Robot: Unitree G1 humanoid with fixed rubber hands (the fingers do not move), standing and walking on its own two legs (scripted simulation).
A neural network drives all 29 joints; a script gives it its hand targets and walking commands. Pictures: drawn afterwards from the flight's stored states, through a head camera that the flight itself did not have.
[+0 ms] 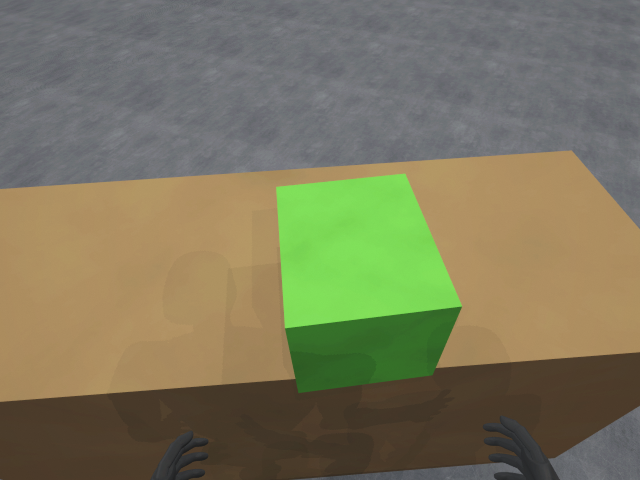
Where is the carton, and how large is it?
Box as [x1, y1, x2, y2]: [276, 174, 461, 392]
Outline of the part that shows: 405,174 276,187 285,330 298,392 430,375 434,370 461,305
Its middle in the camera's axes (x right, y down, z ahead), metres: +0.05 +0.05 +0.57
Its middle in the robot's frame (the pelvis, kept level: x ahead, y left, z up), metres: +0.40 -0.02 +0.01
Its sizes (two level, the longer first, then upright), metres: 0.240 0.197 0.184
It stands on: a pedestal, 0.67 m high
